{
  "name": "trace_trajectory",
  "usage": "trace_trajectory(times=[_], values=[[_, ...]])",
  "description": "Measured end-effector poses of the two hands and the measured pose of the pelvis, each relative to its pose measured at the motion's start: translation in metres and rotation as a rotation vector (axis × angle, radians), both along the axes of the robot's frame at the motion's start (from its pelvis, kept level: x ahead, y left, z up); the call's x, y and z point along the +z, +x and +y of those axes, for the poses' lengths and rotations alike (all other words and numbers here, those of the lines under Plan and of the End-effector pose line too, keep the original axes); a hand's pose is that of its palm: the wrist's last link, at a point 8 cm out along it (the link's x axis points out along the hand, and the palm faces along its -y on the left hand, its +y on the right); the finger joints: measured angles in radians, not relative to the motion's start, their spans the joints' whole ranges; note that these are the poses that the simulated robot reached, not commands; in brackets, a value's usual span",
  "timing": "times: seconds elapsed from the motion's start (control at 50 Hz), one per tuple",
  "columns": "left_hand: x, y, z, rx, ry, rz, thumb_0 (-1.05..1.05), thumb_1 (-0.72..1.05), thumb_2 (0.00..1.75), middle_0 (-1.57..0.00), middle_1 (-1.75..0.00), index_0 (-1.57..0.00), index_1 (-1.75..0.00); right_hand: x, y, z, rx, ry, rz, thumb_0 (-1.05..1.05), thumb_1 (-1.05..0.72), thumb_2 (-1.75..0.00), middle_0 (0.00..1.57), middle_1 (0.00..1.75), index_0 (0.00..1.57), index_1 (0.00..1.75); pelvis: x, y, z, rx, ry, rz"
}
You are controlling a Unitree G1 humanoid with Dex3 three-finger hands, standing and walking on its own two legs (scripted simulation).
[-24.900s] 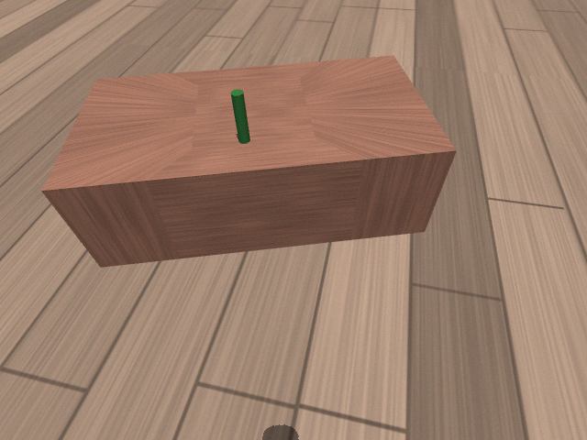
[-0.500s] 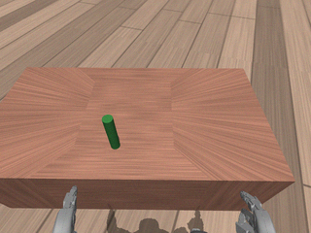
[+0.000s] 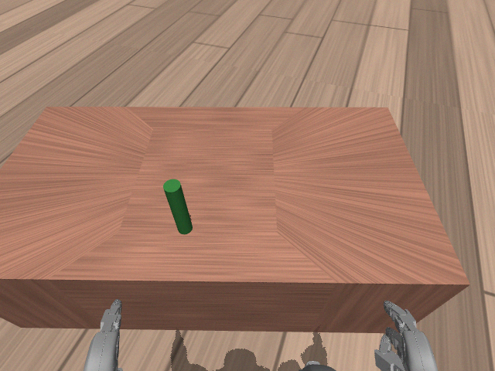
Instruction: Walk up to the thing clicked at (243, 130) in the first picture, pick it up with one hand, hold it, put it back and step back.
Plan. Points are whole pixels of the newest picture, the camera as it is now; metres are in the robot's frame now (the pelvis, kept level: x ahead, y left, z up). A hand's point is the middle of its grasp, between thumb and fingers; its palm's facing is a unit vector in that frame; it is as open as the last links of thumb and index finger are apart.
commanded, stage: stand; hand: left
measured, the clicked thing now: (179, 208) +0.54 +0.20 -0.18
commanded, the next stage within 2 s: none
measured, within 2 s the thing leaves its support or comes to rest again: neither
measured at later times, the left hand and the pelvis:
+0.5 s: hand out of the picture +0.08 +0.24 -0.12, palm faces -0.01 -0.93 -0.38, open 9.2 cm; pelvis +0.01 -0.01 +0.03, yaw +1 degrees
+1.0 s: hand out of the picture +0.06 +0.23 -0.10, palm faces +0.03 -0.93 -0.36, open 7.4 cm; pelvis +0.01 -0.02 +0.05, yaw +2 degrees
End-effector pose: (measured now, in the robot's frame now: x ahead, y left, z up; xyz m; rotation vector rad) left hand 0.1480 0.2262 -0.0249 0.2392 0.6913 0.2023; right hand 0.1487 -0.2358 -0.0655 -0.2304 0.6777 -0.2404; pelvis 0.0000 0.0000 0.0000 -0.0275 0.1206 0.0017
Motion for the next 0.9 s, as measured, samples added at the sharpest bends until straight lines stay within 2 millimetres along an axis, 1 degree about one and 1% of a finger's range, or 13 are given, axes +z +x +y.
trace_trajectory(times=[0.08, 0.14, 0.16, 0.2, 0.24, 0.28, 0.34, 0.4, 0.5, 0.58, 0.7, 0.9], values=[[-0.001, -0.001, 0.0, 0.002, -0.002, 0.008, -0.01, -0.57, 0.05, -0.05, -0.05, -0.05, -0.05, 0.001, 0.001, 0.001, 0.002, -0.001, -0.01, 0.01, -0.9, -0.9, 0.21, 0.3, 0.2, 0.3, 0.0, 0.0, 0.001, 0.0, -0.001, 0.0], [0.0, -0.001, 0.001, 0.002, 0.0, 0.009, -0.01, -0.53, 0.09, -0.08, -0.09, -0.08, -0.09, 0.001, 0.002, 0.002, 0.002, -0.001, -0.013, 0.01, -0.9, -0.9, 0.21, 0.3, 0.2, 0.3, 0.0, 0.001, 0.001, 0.001, -0.001, -0.002], [-0.002, -0.001, 0.003, -0.021, 0.015, 0.005, -0.01, -0.5, 0.12, -0.1, -0.11, -0.1, -0.11, -0.001, 0.002, 0.002, 0.03, -0.016, 0.005, 0.01, -0.9, -0.9, 0.21, 0.3, 0.2, 0.3, 0.001, 0.0, 0.001, 0.001, 0.001, -0.017], [-0.014, 0.0, 0.01, -0.079, 0.046, 0.031, -0.01, -0.43, 0.19, -0.12, -0.15, -0.12, -0.15, -0.01, -0.001, -0.002, 0.106, -0.042, 0.095, 0.01, -0.9, -0.9, 0.21, 0.3, 0.2, 0.3, 0.003, -0.003, 0.0, 0.001, 0.009, -0.049], [-0.027, -0.005, 0.02, -0.103, 0.06, 0.09, -0.01, -0.33, 0.29, -0.15, -0.19, -0.15, -0.19, -0.018, -0.007, -0.01, 0.139, -0.046, 0.184, 0.01, -0.9, -0.9, 0.21, 0.3, 0.2, 0.3, 0.004, -0.003, 0.0, 0.002, 0.016, -0.07], [-0.037, -0.014, 0.031, -0.096, 0.064, 0.153, -0.01, -0.21, 0.4, -0.17, -0.22, -0.16, -0.22, -0.022, -0.014, -0.02, 0.132, -0.04, 0.245, 0.01, -0.9, -0.9, 0.21, 0.3, 0.21, 0.3, 0.006, -0.002, -0.001, 0.003, 0.02, -0.085], [-0.046, -0.032, 0.045, -0.061, 0.069, 0.246, -0.01, -0.01, 0.58, -0.18, -0.25, -0.18, -0.25, -0.022, -0.027, -0.036, 0.101, -0.038, 0.308, 0.01, -0.9, -0.9, 0.21, 0.3, 0.21, 0.3, 0.011, 0.001, -0.003, 0.005, 0.023, -0.103], [-0.051, -0.052, 0.055, -0.021, 0.076, 0.335, -0.01, 0.21, 0.71, -0.19, -0.27, -0.19, -0.27, -0.022, -0.04, -0.05, 0.07, -0.043, 0.367, 0.01, -0.9, -0.9, 0.21, 0.3, 0.21, 0.3, 0.017, 0.006, -0.005, 0.009, 0.024, -0.116], [-0.053, -0.08, 0.06, 0.037, 0.075, 0.453, 0.0, 0.56, 0.83, -0.2, -0.29, -0.2, -0.29, -0.021, -0.06, -0.064, 0.032, -0.043, 0.458, 0.01, -0.91, -0.9, 0.21, 0.3, 0.2, 0.3, 0.026, 0.01, -0.009, 0.017, 0.028, -0.133], [-0.051, -0.093, 0.057, 0.067, 0.067, 0.51, 0.0, 0.73, 0.87, -0.2, -0.29, -0.2, -0.29, -0.022, -0.071, -0.068, 0.017, -0.032, 0.515, 0.01, -0.91, -0.9, 0.21, 0.3, 0.2, 0.3, 0.033, 0.012, -0.012, 0.023, 0.031, -0.146], [-0.046, -0.098, 0.051, 0.089, 0.049, 0.546, 0.0, 0.85, 0.89, -0.2, -0.3, -0.2, -0.29, -0.021, -0.082, -0.064, 0.019, -0.007, 0.566, 0.01, -0.91, -0.9, 0.21, 0.3, 0.2, 0.3, 0.043, 0.012, -0.016, 0.029, 0.033, -0.164], [-0.038, -0.093, 0.046, 0.1, 0.037, 0.547, 0.0, 0.9, 0.9, -0.2, -0.3, -0.2, -0.3, -0.017, -0.085, -0.064, 0.026, 0.012, 0.578, 0.01, -0.91, -0.9, 0.21, 0.3, 0.2, 0.3, 0.052, 0.009, -0.02, 0.032, 0.033, -0.183]])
